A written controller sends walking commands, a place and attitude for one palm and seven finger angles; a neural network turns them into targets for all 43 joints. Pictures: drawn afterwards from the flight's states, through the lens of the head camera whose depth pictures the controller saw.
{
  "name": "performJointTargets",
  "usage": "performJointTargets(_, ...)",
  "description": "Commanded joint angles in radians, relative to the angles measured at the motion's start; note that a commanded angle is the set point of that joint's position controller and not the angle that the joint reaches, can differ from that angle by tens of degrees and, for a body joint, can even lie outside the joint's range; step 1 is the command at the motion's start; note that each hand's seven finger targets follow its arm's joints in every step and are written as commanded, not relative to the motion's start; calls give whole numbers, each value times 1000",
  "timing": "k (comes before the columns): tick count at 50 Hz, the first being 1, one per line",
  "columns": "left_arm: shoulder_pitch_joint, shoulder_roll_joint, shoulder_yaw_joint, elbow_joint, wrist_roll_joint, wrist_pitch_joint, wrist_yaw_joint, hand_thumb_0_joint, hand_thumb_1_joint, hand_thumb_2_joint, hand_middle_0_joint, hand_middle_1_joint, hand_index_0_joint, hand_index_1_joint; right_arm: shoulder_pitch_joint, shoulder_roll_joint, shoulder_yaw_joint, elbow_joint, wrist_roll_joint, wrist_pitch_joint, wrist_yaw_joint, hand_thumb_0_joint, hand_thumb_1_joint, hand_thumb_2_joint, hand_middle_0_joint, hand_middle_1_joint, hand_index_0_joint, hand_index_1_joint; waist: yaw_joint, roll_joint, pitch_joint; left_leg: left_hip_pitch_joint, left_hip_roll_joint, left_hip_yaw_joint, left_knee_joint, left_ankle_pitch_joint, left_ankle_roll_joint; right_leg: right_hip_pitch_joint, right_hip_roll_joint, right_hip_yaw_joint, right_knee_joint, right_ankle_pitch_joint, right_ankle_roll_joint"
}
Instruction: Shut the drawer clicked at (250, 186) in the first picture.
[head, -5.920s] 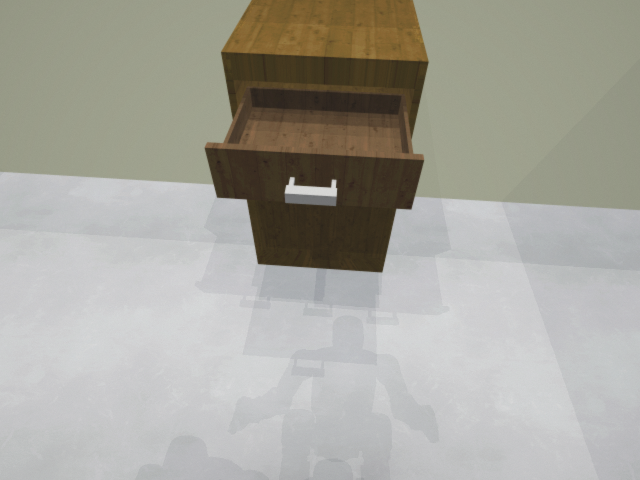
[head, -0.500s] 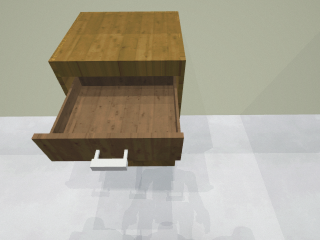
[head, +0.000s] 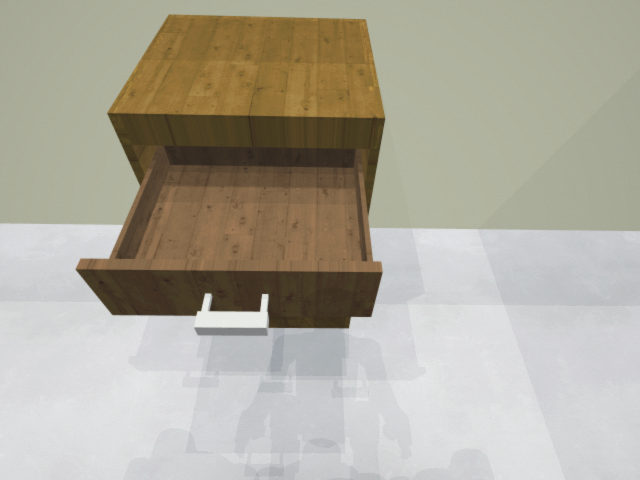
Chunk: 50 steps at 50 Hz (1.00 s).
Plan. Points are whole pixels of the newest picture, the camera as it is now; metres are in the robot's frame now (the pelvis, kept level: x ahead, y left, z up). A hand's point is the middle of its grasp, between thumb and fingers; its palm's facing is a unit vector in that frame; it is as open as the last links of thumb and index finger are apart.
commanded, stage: shuffle to correct the standing spot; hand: left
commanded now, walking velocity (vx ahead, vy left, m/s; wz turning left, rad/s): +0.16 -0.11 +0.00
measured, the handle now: (234, 311) +0.37 +0.16 -0.07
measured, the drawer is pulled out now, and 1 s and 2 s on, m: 0.29 0.29 0.29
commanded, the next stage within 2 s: come to a stop and stand still in 0.36 s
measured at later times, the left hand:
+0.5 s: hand out of the picture +0.02 +0.12 -0.18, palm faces +0.01 -0.99 -0.17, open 7.4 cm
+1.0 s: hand out of the picture +0.04 +0.16 -0.17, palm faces -0.02 -0.98 -0.22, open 7.4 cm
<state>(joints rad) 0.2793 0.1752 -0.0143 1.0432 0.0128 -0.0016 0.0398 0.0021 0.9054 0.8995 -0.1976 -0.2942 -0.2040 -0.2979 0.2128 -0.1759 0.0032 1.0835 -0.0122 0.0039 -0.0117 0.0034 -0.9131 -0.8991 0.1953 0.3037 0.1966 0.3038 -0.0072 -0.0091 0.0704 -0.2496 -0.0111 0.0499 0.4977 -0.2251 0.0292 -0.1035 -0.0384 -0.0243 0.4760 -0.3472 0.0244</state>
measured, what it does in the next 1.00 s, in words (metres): stands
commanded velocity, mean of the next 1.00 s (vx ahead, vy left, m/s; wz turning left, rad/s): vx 0.05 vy -0.03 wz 0.00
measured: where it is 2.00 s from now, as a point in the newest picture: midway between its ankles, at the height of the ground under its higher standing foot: outside the picture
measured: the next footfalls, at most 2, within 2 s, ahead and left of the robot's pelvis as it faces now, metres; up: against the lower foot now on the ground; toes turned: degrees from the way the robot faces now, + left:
none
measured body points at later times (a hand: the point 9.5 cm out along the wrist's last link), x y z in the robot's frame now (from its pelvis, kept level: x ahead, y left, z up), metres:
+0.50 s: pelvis +0.05 -0.03 -0.01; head +0.07 -0.04 +0.44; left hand +0.02 +0.17 -0.17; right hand +0.03 -0.25 -0.17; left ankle +0.03 +0.10 -0.74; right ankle -0.06 -0.13 -0.74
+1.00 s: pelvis +0.03 -0.02 +0.00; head +0.06 -0.01 +0.45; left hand +0.04 +0.21 -0.15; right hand +0.07 -0.26 -0.15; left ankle +0.05 +0.08 -0.73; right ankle -0.05 -0.13 -0.72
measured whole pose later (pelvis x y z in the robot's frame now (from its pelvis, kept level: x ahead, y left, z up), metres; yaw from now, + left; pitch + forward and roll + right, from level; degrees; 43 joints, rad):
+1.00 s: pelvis +0.03 -0.02 +0.00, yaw -1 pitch -1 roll -1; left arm 0.33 0.16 0.00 1.02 0.01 -0.03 0.07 0.00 0.91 0.90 -0.20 -0.29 -0.20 -0.30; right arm 0.20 -0.18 -0.02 1.01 -0.01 -0.01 -0.02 0.00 -0.92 -0.90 0.20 0.30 0.20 0.30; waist -0.03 0.00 0.09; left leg -0.27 0.02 0.06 0.56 -0.18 0.04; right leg -0.13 0.01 -0.04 0.58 -0.30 0.00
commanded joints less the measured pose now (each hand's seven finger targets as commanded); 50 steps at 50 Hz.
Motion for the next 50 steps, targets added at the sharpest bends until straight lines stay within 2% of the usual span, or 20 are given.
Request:
performJointTargets(1, 83, 87, 15, -15, 10, -12, 1, 0, 900, 900, -200, -300, -200, -300, 60, -122, -30, -16, -2, -7, -3, 0, -900, -900, 200, 300, 200, 300, -4, 34, 14, 66, 121, -167, -163, -171, 32, -146, -37, 24, -80, -68, -42)
performJointTargets(3, 105, 79, 14, -7, 12, -11, -3, 0, 900, 900, -200, -300, -200, -300, 69, -122, -34, -12, -3, -5, -3, 0, -900, -900, 200, 300, 200, 300, -1, 67, 40, 42, 136, -191, -198, -247, 41, -161, -27, 1, -63, -82, -44)
performJointTargets(7, 141, 61, 10, 16, 12, -17, -5, 0, 900, 900, -200, -300, -200, -300, 92, -111, -36, 5, -2, -11, -7, 0, -900, -900, 200, 300, 200, 300, 3, 64, 38, 41, 147, -194, -189, -178, 57, -149, -25, -11, -46, -18, -52)
performJointTargets(16, 181, 50, 17, 50, 0, -26, 1, 0, 900, 900, -200, -300, -200, -300, 141, -78, -32, 47, 1, -29, -24, 0, -900, -900, 200, 300, 200, 300, -8, -6, -47, 105, 124, -90, 14, 293, 56, -74, -48, 15, -9, 309, -76)
performJointTargets(23, 178, 65, 30, 57, 0, -22, 4, 0, 900, 900, -200, -300, -200, -300, 128, -44, -30, 49, -2, -26, -28, 0, -900, -900, 200, 300, 200, 300, -18, -80, -1, 9, 73, 7, 85, 139, 29, -11, -80, 41, 14, 602, -104)
performJointTargets(27, 167, 62, 32, 48, -5, -36, 10, 0, 900, 900, -200, -300, -200, -300, 130, -40, -23, 59, 2, -28, -36, 0, -900, -900, 200, 300, 200, 300, -18, 3, -28, 88, 67, 0, 80, 286, 22, -13, -92, 47, 53, 862, -71)
performJointTargets(29, 163, 74, 35, 47, -8, -39, 14, 0, 900, 900, -200, -300, -200, -300, 124, -43, -22, 54, 7, -26, -39, 0, -900, -900, 200, 300, 200, 300, -12, 6, -36, 107, 63, 3, 81, 336, 15, 4, -101, 52, 54, 982, -48)
performJointTargets(31, 154, 75, 37, 47, -10, -41, 18, 0, 900, 900, -200, -300, -200, -300, 117, -44, -19, 54, 11, -21, -42, 0, -900, -900, 200, 300, 200, 300, -11, -44, -43, 104, 65, 3, 65, 321, 7, 24, -114, 49, 41, 1063, -34)
performJointTargets(36, 127, 59, 32, 33, -7, -23, 18, 0, 900, 900, -200, -300, -200, -300, 89, -57, -22, 40, 14, -10, -39, 0, -900, -900, 200, 300, 200, 300, 2, -27, 27, 132, 98, -37, -16, 370, 6, -36, -99, 48, -31, 752, -41)
performJointTargets(39, 118, 60, 33, 18, -4, -17, 18, 0, 900, 900, -200, -300, -200, -300, 86, -65, -23, 32, 14, -10, -35, 0, -900, -900, 200, 300, 200, 300, 7, 5, -4, 168, 113, -55, -40, 425, 9, -38, -89, 47, -58, 590, -48)
performJointTargets(41, 121, 65, 31, 16, -3, -19, 19, 0, 900, 900, -200, -300, -200, -300, 88, -68, -21, 32, 12, -14, -32, 0, -900, -900, 200, 300, 200, 300, 7, 18, -56, 195, 114, -59, -31, 484, 12, -14, -91, 46, -61, 602, -48)
performJointTargets(42, 129, 70, 32, 15, -2, -22, 20, 0, 900, 900, -200, -300, -200, -300, 85, -68, -20, 30, 11, -17, -31, 0, -900, -900, 200, 300, 200, 300, 9, 6, -91, 208, 110, -54, -19, 518, 12, 16, -97, 43, -55, 669, -45)
performJointTargets(43, 185, 129, 45, 26, 14, -55, 48, 0, 900, 900, -200, -300, -200, -300, -32, -115, -39, -79, 16, -25, -17, 0, -900, -900, 200, 300, 200, 300, 37, -103, -31, 83, 87, 13, 252, 348, -17, -100, -119, 137, -121, 1040, 35)
performJointTargets(44, 155, 173, 60, -8, 22, -54, 48, 0, 900, 900, -200, -300, -200, -300, -8, -94, -37, -130, 10, -21, -16, 0, -900, -900, 200, 300, 200, 300, 9, -196, -63, -100, 16, 42, 237, 15, -26, 125, -158, 129, -14, 1425, 15)
performJointTargets(45, 159, 157, 49, -26, 8, -60, 42, 0, 900, 900, -200, -300, -200, -300, 32, -50, -32, -119, 2, -23, -19, 0, -900, -900, 200, 300, 200, 300, 2, -298, -150, -134, -15, 44, 165, -186, -3, 225, -186, 114, 64, 1635, 9)
performJointTargets(46, 145, 126, 37, -40, 8, -61, 43, 0, 900, 900, -200, -300, -200, -300, 68, -63, -39, -113, -4, -29, -17, 0, -900, -900, 200, 300, 200, 300, -20, -321, -183, -125, -23, 47, 114, -151, 5, 249, -162, 74, 124, 1637, -35)
performJointTargets(47, 125, 131, 39, -67, 3, -57, 42, 0, 900, 900, -200, -300, -200, -300, 96, -74, -43, -113, -3, -32, -14, 0, -900, -900, 200, 300, 200, 300, -29, -282, -224, -64, -20, 46, 72, -50, 14, 240, -149, 60, 177, 1526, -57)
performJointTargets(48, 96, 138, 40, -89, -6, -53, 38, 0, 900, 900, -200, -300, -200, -300, 130, -89, -47, -104, 1, -32, -13, 0, -900, -900, 200, 300, 200, 300, -50, -191, -269, 55, 11, 22, 34, 145, 27, 170, -129, 51, 223, 1292, -55)
performJointTargets(49, 69, 123, 34, -109, -12, -42, 33, 0, 900, 900, -200, -300, -200, -300, 142, -113, -52, -94, -1, -32, -14, 0, -900, -900, 200, 300, 200, 300, -49, -17, -270, 183, 78, -30, 66, 389, 44, 18, -86, 39, 240, 929, -48)
performJointTargets(50, 51, 97, 33, -116, -18, -27, 28, 0, 900, 900, -200, -300, -200, -300, 131, -133, -53, -100, -3, -22, -21, 0, -900, -900, 200, 300, 200, 300, -40, 125, -199, 171, 171, -160, 9, 460, 93, -99, -23, 11, 217, 377, -43)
